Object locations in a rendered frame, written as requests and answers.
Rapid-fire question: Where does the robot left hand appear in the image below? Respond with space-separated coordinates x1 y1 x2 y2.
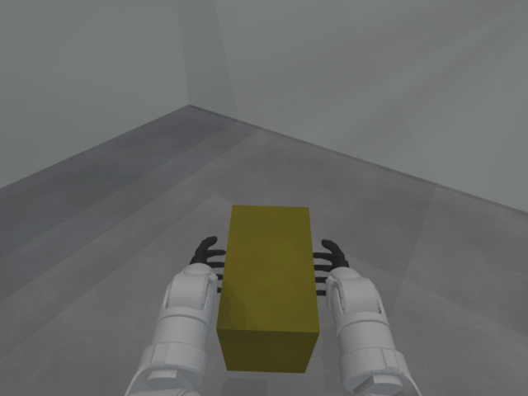
189 236 226 293

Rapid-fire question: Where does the robot right forearm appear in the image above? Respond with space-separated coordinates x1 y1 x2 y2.
325 266 422 396

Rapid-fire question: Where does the robot left forearm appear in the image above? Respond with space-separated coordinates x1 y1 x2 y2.
125 263 218 396

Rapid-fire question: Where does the carton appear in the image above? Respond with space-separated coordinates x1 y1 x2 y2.
216 205 320 373

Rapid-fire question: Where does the robot right hand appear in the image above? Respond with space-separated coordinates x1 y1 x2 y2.
313 239 350 296

